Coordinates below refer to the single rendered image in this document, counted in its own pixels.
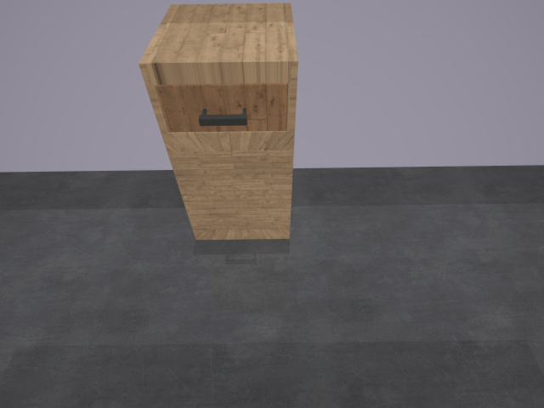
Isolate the cabinet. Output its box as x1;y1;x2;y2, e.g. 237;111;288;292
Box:
139;3;298;240

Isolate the handle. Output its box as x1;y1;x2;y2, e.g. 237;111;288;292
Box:
199;108;247;126

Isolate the drawer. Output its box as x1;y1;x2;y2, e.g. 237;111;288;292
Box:
155;83;288;133

